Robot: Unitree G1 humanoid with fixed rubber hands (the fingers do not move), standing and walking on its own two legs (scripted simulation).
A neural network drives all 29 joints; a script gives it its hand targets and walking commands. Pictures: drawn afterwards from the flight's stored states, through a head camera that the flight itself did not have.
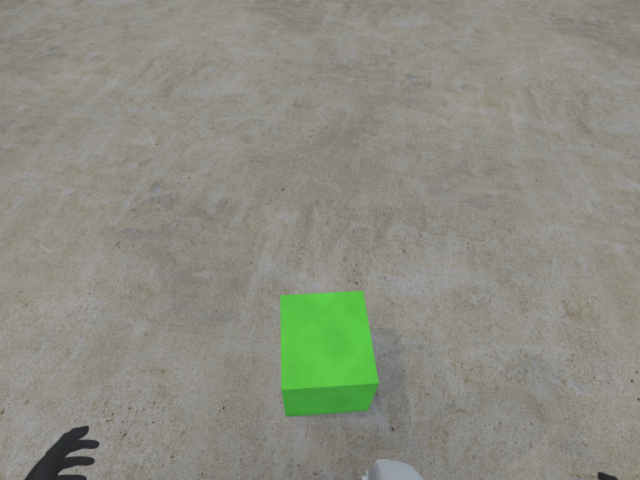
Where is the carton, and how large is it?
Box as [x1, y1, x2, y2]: [280, 291, 378, 416]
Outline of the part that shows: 362,291 280,295 281,390 286,416 367,410 378,382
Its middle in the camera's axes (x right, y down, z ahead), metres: +0.02 +0.35 +1.17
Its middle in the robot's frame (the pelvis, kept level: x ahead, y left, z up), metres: +0.54 -0.01 -0.65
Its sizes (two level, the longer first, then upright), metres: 0.276 0.249 0.240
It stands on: the floor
